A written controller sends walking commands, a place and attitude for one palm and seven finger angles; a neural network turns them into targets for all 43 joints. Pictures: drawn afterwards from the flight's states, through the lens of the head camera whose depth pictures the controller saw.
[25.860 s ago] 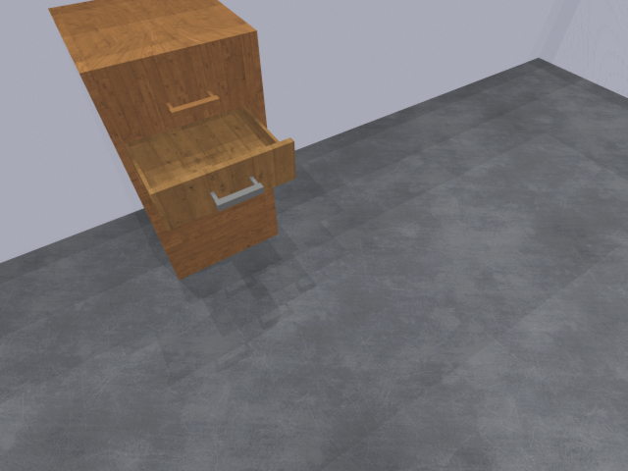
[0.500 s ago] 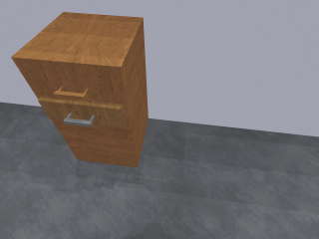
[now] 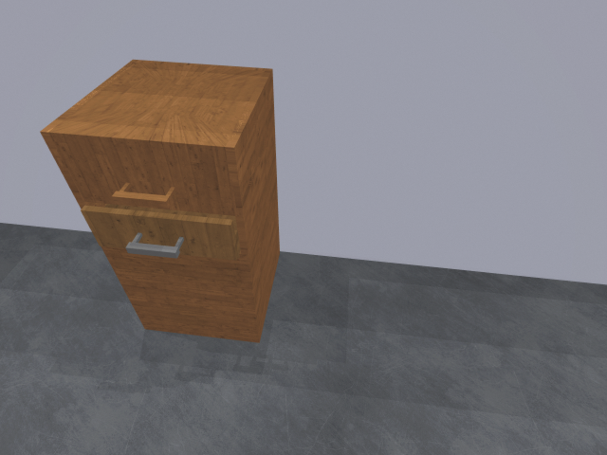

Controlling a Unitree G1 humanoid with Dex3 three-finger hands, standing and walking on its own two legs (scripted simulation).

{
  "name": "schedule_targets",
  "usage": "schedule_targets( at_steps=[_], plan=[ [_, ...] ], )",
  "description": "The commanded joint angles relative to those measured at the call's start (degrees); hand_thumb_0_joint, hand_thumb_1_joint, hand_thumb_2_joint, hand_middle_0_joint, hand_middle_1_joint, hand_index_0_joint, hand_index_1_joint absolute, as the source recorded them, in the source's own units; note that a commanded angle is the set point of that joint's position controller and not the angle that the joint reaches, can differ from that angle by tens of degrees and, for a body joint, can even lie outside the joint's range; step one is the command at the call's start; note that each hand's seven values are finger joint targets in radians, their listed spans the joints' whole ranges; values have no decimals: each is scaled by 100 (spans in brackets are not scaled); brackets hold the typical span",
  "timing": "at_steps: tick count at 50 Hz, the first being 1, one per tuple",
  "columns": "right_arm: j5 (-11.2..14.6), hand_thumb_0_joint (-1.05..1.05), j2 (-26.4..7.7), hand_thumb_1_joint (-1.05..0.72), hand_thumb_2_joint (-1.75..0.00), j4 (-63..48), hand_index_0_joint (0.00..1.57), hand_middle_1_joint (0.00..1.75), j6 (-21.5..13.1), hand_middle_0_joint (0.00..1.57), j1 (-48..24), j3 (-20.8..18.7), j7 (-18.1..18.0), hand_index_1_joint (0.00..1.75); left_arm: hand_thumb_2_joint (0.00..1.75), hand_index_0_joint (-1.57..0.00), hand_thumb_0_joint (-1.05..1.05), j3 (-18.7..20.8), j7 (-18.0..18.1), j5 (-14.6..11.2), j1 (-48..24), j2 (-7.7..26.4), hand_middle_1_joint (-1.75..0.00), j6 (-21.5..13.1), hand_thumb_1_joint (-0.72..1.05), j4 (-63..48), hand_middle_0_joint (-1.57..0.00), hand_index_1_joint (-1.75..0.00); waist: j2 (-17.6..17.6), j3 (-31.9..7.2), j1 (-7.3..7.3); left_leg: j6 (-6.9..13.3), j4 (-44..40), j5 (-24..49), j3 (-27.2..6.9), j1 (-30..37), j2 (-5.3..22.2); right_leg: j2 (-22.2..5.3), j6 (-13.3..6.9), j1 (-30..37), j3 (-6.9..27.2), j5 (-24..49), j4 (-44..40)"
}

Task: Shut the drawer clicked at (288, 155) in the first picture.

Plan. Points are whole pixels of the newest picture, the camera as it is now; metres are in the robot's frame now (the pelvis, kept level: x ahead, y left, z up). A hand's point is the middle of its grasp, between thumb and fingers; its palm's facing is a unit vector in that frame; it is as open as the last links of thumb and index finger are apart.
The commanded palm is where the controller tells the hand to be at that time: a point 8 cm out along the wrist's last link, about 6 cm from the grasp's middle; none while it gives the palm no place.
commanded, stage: look again from close up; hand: left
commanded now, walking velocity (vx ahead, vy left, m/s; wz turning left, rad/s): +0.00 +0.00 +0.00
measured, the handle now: (156, 244) +0.65 +0.41 -0.21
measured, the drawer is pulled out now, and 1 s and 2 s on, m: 0.03 0.03 0.03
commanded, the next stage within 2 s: shuffle to correct the standing spot in 0.08 s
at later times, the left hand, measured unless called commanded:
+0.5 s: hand out of the picture -0.03 +0.18 -0.18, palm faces +0.04 -0.98 -0.18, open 7.4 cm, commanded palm none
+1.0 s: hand out of the picture +0.07 +0.28 -0.18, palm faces +0.00 -0.98 -0.22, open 7.4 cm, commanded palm none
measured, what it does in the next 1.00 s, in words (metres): steps to the left: left foot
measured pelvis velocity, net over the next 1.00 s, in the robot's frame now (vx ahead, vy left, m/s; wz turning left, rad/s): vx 0.04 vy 0.10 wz -0.08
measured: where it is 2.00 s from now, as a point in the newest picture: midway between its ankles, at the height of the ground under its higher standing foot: outside the picture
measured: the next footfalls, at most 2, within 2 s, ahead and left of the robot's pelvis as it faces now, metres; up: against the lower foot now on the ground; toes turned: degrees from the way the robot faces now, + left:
left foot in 0.84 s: +0.07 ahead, +0.15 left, +0.00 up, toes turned +4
right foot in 1.20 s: +0.10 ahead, +0.02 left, +0.00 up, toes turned -14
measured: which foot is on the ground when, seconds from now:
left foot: down 0.00-0.70, up 0.72-0.82, down 0.84-1.00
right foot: down 0.00-0.84, up 0.86-1.00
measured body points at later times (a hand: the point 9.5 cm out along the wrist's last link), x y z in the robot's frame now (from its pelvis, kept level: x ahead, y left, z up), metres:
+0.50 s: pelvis -0.01 +0.01 +0.00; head -0.01 +0.02 +0.45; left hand -0.03 +0.23 -0.16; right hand -0.06 -0.21 -0.16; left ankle -0.03 +0.10 -0.74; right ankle +0.04 -0.12 -0.73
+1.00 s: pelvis +0.04 +0.10 -0.01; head +0.04 +0.10 +0.44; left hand +0.07 +0.33 -0.16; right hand +0.06 -0.14 -0.15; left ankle +0.03 +0.15 -0.74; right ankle +0.02 -0.03 -0.68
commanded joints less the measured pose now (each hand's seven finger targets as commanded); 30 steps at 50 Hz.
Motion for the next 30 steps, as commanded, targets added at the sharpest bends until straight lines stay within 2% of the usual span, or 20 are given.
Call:
schedule_targets(
  at_steps=[1,3,4,7,9,13,18,20,22,24,25,27,28,29,30],
  plan=[
    [14,0,-710,-90,-90,-246,20,30,-99,20,236,-120,-7,30,90,-20,0,120,-16,-11,226,656,-30,-90,90,-291,-20,-30,-24,682,39,67,-1099,-19,-708,-1156,589,-377,-234,224,597,-14,-619],
    [13,0,-718,-90,-90,-224,20,30,-96,20,234,-121,4,30,90,-20,0,119,-18,-7,241,656,-30,-88,90,-308,-20,-30,37,648,54,68,-1162,-119,-748,-1202,593,-374,-226,275,592,-42,-634],
    [11,0,-725,-90,-90,-215,20,30,-90,20,230,-106,3,30,90,-20,0,113,-24,-11,245,665,-30,-88,90,-295,-20,-30,-59,679,52,59,-1164,-142,-730,-1204,583,-390,-224,248,598,-82,-669],
    [23,0,-736,-90,-90,-158,20,30,-98,20,266,-97,9,30,90,-20,0,109,-26,-13,247,665,-30,-93,90,-267,-20,-30,69,614,45,58,-1217,-76,-770,-1178,615,-389,-217,319,560,31,-654],
    [20,0,-693,-90,-90,-116,20,30,-88,20,268,-88,10,30,90,-20,0,97,-30,-17,310,626,-30,-96,90,-229,-20,-30,-49,601,57,50,-1209,-149,-736,-1158,590,-413,-209,304,588,-59,-723],
    [-7,0,-576,-90,-90,-10,20,30,17,20,563,-60,29,30,90,-20,0,119,-12,7,432,606,-30,-72,90,-208,-20,-30,-68,670,46,1,-979,-555,-443,-1105,426,-529,-331,17,915,-1032,-931],
    [-37,0,-457,-90,-90,-22,20,30,136,20,912,-90,82,30,90,-20,0,273,5,32,540,772,-30,-23,90,-300,-20,-30,-737,748,20,-31,-255,-769,-43,-1135,143,-888,-576,-495,1636,-2380,-1399],
    [-41,0,-348,-90,-90,18,20,30,143,20,1104,-99,95,30,90,-20,0,346,17,33,504,839,-30,-9,90,-353,-20,-30,-778,620,-28,-34,-39,-606,47,-883,77,-1053,-644,-716,1711,-2499,-1542],
    [-36,0,-278,-90,-90,51,20,30,140,20,1274,-102,105,30,90,-20,0,383,36,39,413,808,-30,9,90,-395,-20,-30,-676,653,-78,-15,-187,-574,25,-728,88,-1000,-620,-858,1521,-2314,-1392],
    [-41,0,-287,-90,-90,45,20,30,123,20,1380,-115,103,30,90,-20,0,397,30,40,364,695,-30,50,90,-442,-20,-30,-222,754,-78,46,-674,-754,-170,-754,214,-770,-545,-988,1177,-2093,-921],
    [-50,0,-351,-90,-90,14,20,30,105,20,1365,-139,96,30,90,-20,0,383,13,42,366,574,-30,61,90,-459,-20,-30,239,822,-52,137,-1009,-958,-487,-892,436,-514,-463,-957,857,-1854,-489],
    [-31,0,-581,-90,-90,-111,20,30,68,20,1225,-188,57,30,90,-20,0,317,-22,80,339,220,-30,35,90,-514,-20,-30,964,933,2,440,-1723,-1335,-1274,-1266,1070,-12,-295,-790,-35,-919,668],
    [-20,0,-552,-90,-90,-166,20,30,58,20,1050,-175,41,30,90,-20,0,294,-32,92,336,109,-30,15,90,-500,-20,-30,777,976,79,571,-1728,-999,-1327,-1326,1173,10,-284,-718,-155,-717,914],
    [-20,0,-518,-90,-90,-194,20,30,43,20,999,-165,35,30,90,-20,0,282,-38,90,390,13,-30,-12,90,-484,-20,-30,566,875,113,611,-1569,-454,-1191,-1229,1120,-24,-299,-616,-151,-741,935],
    [-17,0,-508,-90,-90,-202,20,30,28,20,986,-150,26,30,90,-20,0,283,-39,74,465,-24,-30,-38,90,-463,-20,-30,581,778,148,607,-1355,159,-991,-1095,1052,-64,-312,-489,-164,-749,774]
  ],
)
